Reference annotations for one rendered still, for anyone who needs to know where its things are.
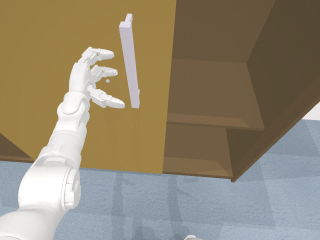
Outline handle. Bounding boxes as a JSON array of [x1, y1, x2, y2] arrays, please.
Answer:
[[119, 13, 140, 108]]

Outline robot left hand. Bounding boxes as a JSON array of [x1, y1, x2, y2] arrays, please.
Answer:
[[69, 47, 125, 109]]

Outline left robot forearm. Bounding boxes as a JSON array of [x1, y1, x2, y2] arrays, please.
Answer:
[[18, 91, 90, 206]]

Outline wardrobe door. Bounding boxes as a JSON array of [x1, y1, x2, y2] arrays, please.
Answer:
[[0, 0, 177, 174], [0, 133, 31, 158]]

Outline left robot upper arm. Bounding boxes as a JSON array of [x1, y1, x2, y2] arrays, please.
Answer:
[[0, 166, 81, 240]]

